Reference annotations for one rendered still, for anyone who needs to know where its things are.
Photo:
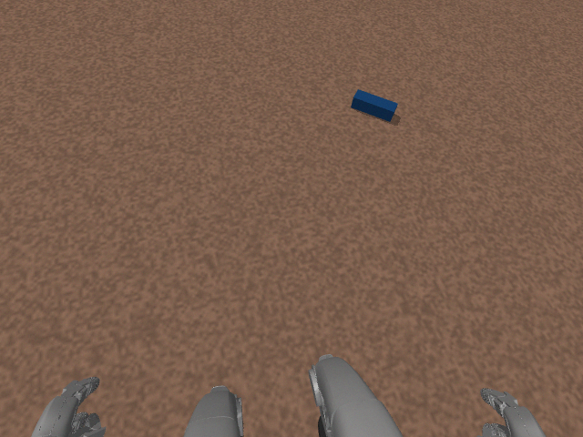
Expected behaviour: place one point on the left robot hand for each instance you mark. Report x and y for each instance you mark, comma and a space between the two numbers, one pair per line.
60, 417

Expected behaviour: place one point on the right robot hand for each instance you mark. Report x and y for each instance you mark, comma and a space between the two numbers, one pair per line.
520, 422

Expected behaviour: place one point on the carton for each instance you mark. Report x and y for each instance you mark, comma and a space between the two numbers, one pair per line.
374, 105

